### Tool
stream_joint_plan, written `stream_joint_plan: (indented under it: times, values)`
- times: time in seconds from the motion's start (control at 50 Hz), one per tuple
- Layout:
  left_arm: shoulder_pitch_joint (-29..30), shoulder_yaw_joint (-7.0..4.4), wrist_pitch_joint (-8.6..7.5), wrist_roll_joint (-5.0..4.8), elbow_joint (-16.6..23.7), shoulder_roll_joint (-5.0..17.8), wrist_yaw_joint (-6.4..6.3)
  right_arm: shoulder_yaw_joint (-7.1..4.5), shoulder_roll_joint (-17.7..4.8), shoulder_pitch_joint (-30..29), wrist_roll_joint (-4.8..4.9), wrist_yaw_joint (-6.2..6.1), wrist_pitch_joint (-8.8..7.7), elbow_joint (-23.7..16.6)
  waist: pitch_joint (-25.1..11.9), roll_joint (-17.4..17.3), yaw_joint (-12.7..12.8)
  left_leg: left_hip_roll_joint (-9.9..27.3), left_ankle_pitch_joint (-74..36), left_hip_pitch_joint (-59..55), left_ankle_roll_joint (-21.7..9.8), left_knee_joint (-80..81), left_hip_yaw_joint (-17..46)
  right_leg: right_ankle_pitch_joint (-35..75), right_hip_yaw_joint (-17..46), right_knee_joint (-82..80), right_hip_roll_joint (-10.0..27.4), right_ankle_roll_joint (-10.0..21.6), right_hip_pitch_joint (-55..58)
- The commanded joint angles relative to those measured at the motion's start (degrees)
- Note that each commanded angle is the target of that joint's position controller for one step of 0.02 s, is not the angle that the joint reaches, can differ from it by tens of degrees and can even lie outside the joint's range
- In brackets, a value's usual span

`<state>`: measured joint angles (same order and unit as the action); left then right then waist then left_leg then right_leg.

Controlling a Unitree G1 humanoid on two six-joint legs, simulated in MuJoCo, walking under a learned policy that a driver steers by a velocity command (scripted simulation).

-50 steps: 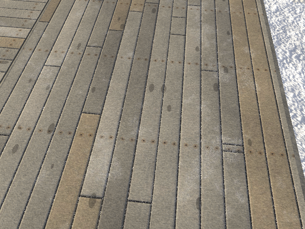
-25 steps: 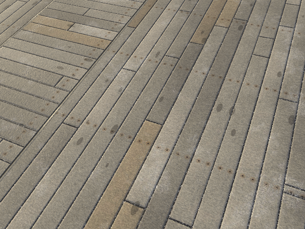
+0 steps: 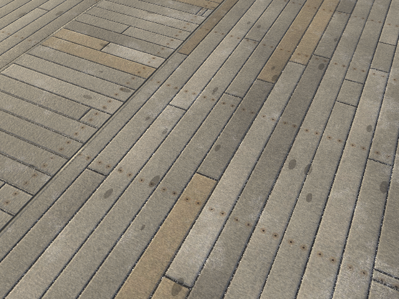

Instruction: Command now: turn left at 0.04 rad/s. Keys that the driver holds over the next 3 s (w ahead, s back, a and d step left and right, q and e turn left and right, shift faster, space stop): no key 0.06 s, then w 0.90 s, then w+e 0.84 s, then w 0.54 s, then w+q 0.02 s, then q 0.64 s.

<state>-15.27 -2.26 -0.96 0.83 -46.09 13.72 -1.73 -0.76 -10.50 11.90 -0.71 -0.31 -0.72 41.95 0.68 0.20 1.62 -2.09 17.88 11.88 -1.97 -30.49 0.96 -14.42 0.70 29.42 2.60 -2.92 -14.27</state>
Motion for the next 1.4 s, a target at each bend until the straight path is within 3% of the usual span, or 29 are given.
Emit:
stream_joint_plan:
  times: [0.02,0.06,0.1,0.14,0.2,0.24,0.28,0.34,0.36,0.38,0.4,0.42,0.46,0.54,0.66,0.78,0.84,0.86,0.88,0.9,0.92,0.94,0.98,1.0,1.04,1.1,1.22,1.32,1.4]
  values:
    - [-0.51,-1.33,-0.62,-0.15,2.0,5.07,-0.4,-1.88,-6.37,-0.39,0.13,-0.15,-0.79,-2.78,-0.66,-0.76,-0.42,5.59,-9.58,2.81,-2.55,7.51,6.12,7.96,0.79,-2.03,0.62,0.48,2.8]
    - [-0.69,-1.4,-0.52,-0.21,1.34,5.04,-0.6,-1.92,-6.17,-0.04,0.17,-0.13,-0.8,-2.01,-0.71,-0.67,-0.42,5.26,-10.12,2.78,-2.43,7.34,5.72,8.43,0.81,-1.91,0.62,0.52,3.17]
    - [-1.65,-1.51,-0.35,-0.63,0.21,4.7,-0.78,-2.57,-7.61,2.22,0.64,-0.34,-0.42,-0.61,-1.26,-2.74,-1.28,5.13,5.97,2.15,-3.88,9.51,6.81,-2.76,-2.72,1.87,-2.3,0.97,1.37]
    - [2.03,-1.62,-0.99,-1.35,2.0,4.62,-0.67,-3.85,-11.77,5.22,1.42,-0.45,-0.22,0.12,4.36,-8.31,-3.77,12.49,26.66,1.89,-9.08,16.94,18.44,-10.9,-4.81,10.26,-3.92,2.35,-10.12]
    - [6.78,-1.83,-3.38,-2.92,4.96,5.26,0.41,-4.16,-12.46,7.53,1.55,-0.76,-2.44,1.5,9.01,-10.52,-4.96,21.65,21.95,-3.23,-14.96,21.86,30.81,-16.13,1.89,21.89,1.49,6.39,-23.99]
    - [5.96,-1.65,-4.6,-2.88,4.65,5.25,1.53,-4.03,-11.54,5.38,2.07,-0.63,-3.09,1.21,6.18,-7.32,-3.89,20.03,12.57,-7.68,-13.11,20.51,25.22,-14.88,2.17,17.17,3.24,7.88,-23.55]
    - [3.27,-1.33,-5.21,-2.43,2.95,4.19,2.44,-4.25,-12.51,1.94,2.46,-0.24,-2.61,0.67,2.95,-6.22,-1.93,14.77,3.81,-2.36,-10.28,18.6,15.57,-7.09,-1.88,7.65,0.55,7.48,-9.96]
    - [-9.68,-2.75,-4.71,-1.99,-2.4,5.6,2.67,-3.54,-10.52,1.65,2.17,0.1,-1.99,1.24,-1.58,-3.98,3.98,8.73,1.14,10.0,-6.34,7.26,7.33,3.8,-5.48,0.69,-4.4,5.45,14.36]
    - [-15.96,-3.74,-4.72,-1.8,-2.94,9.47,2.09,-2.26,-6.52,-0.08,1.35,0.36,-2.45,0.2,-2.64,5.99,6.7,3.42,1.55,17.44,-2.18,-11.53,1.15,-2.81,9.33,-7.01,5.94,8.74,20.7]
    - [-19.27,-4.73,-5.19,-1.19,-2.08,16.35,2.5,-1.93,-4.7,0.93,1.77,0.04,-3.86,-2.54,-4.35,19.01,5.71,-2.47,14.13,30.32,0.26,-28.64,0.5,-11.01,37.97,-17.65,19.73,18.15,25.5]
    - [-15.06,-3.69,-5.73,-0.79,-1.19,12.83,2.75,-2.98,-8.99,1.74,3.3,-0.04,-4.67,-2.07,-1.55,12.2,3.57,1.48,13.98,35.06,-0.66,-37.45,5.89,-21.19,43.05,-20.38,21.94,20.73,21.45]
    - [-10.39,-2.76,-6.01,-1.22,0.02,9.75,2.85,-3.45,-11.0,0.61,3.9,0.22,-5.02,-1.93,3.33,7.85,1.96,4.72,7.51,38.01,-2.13,-38.92,5.97,-22.83,36.46,-20.21,19.79,18.64,18.28]
    - [-4.86,-1.85,-5.9,-0.91,1.41,8.02,3.24,-3.74,-10.63,0.32,2.25,0.25,-4.97,-0.47,4.6,3.85,-0.05,8.06,-2.53,35.49,-2.61,-35.04,4.43,-10.09,24.06,-20.93,14.06,14.68,14.39]
    - [-8.66,-1.17,-5.48,-0.82,-0.4,6.49,2.88,-3.73,-8.48,-0.08,1.37,1.03,-3.96,0.51,2.48,4.39,-0.2,8.53,-11.81,32.57,-0.59,-29.95,0.95,16.24,10.27,-21.22,8.97,13.03,14.35]
    - [-11.58,-1.1,-4.36,-0.95,-2.04,7.71,1.31,-2.51,-5.91,-12.71,1.66,1.75,-4.41,-3.62,4.54,4.13,2.52,6.47,-23.43,30.04,1.62,-10.05,-1.81,20.96,3.73,-23.47,7.2,12.11,12.73]
    - [-14.22,-1.58,-3.53,-1.68,-4.45,8.62,0.88,-2.1,-6.5,-20.22,2.24,3.65,-5.63,-6.64,7.17,4.16,2.76,4.59,-20.92,29.24,-1.16,0.06,-2.04,24.93,3.72,-20.68,11.34,12.96,20.47]
    - [-12.3,-2.3,-2.84,-1.33,-4.19,10.65,0.56,-3.37,-9.72,-14.49,2.02,3.65,-5.79,-5.54,0.88,7.06,-1.72,0.58,-14.57,18.12,-4.18,0.93,-4.58,49.88,2.92,-10.83,11.59,11.57,23.98]
    - [-11.02,-2.29,-2.32,-1.08,-3.95,10.81,0.56,-4.55,-12.0,-6.27,2.06,3.17,-5.66,-3.26,-4.5,7.43,-6.17,-1.33,-15.11,7.26,-5.97,2.26,-6.01,57.92,1.31,-1.12,9.79,10.47,22.67]
    - [-9.9,-1.84,-2.26,-0.75,-3.04,10.24,0.55,-5.56,-14.54,4.61,1.75,2.38,-5.37,-0.46,-11.59,6.71,-10.96,3.12,-17.15,-11.37,-8.72,0.42,-1.28,51.57,0.79,12.33,7.96,8.8,11.9]
    - [-15.59,0.02,-3.06,-0.03,-1.56,3.58,1.12,-6.82,-20.15,13.64,0.05,1.74,-5.13,1.19,-22.14,-6.51,-9.34,19.44,-12.31,-36.03,-16.9,-0.14,23.25,19.18,-0.6,35.9,-0.97,5.35,-10.98]
    - [-18.25,0.74,-4.58,-1.5,-3.13,2.37,1.72,-5.8,-16.61,14.45,0.6,2.01,-5.13,2.51,-28.48,-13.6,-8.4,26.03,-3.17,-41.16,-21.57,10.63,44.57,-17.76,7.4,48.08,-7.03,4.8,-21.94]
    - [-11.26,-1.02,-5.61,-3.31,-1.22,8.61,2.0,-4.8,-13.09,9.5,1.39,1.81,-4.93,2.4,-16.94,-9.72,-8.41,22.88,1.22,-32.29,-17.46,13.25,36.88,-15.31,8.42,51.2,-2.77,5.61,-27.88]
    - [-3.55,-1.26,-5.91,-3.27,0.83,8.66,1.63,-3.66,-9.77,0.63,1.15,1.87,-5.01,1.43,-4.49,-0.86,-4.28,18.45,-6.31,-12.28,-13.24,17.3,20.99,-5.45,4.8,44.72,2.98,5.85,-25.41]
    - [-4.19,-1.7,-5.11,-2.57,0.38,8.26,1.33,-3.24,-8.22,-1.54,0.48,2.07,-5.51,1.34,-2.63,-1.62,-2.09,16.07,-9.68,-6.39,-11.88,19.26,15.97,-2.71,5.0,41.61,4.87,5.67,-21.81]
    - [-7.71,-1.36,-3.25,-2.51,-0.75,5.31,1.16,-3.44,-8.26,-2.15,0.22,2.35,-6.39,2.63,-1.78,-3.83,0.0,14.73,-11.96,0.01,-11.89,22.72,10.48,-0.77,5.05,39.64,6.04,4.89,-17.27]
    - [-4.33,-1.57,-2.06,-2.26,0.95,5.25,0.64,-3.95,-10.16,-0.81,-0.07,1.92,-7.17,4.98,1.58,-3.6,0.09,14.45,-16.6,2.71,-11.78,25.15,3.88,4.44,6.2,35.11,6.35,3.52,-21.7]
    - [6.75,-0.98,-3.13,-1.8,4.56,3.89,2.25,-3.97,-12.6,2.14,0.29,0.54,-6.61,6.77,2.84,-1.84,-3.95,13.11,-21.65,-3.25,-8.68,25.03,-5.26,22.11,2.45,14.4,4.27,3.77,-23.42]
    - [14.65,-0.47,-3.1,-2.01,9.73,3.62,4.37,-4.38,-14.29,7.0,1.19,0.1,-4.3,8.99,4.8,-1.36,-6.78,17.54,-25.91,-16.77,-7.67,20.39,-6.93,15.91,-0.34,7.12,3.36,5.6,-29.54]
    - [7.74,-2.37,-2.56,-2.05,10.91,7.3,5.34,-5.16,-16.94,4.42,1.49,-0.74,-2.28,7.77,-1.68,-5.07,-1.03,17.72,-56.22,-19.34,-4.85,4.31,-10.54,4.23,-6.51,6.15,-2.89,9.66,-16.02]
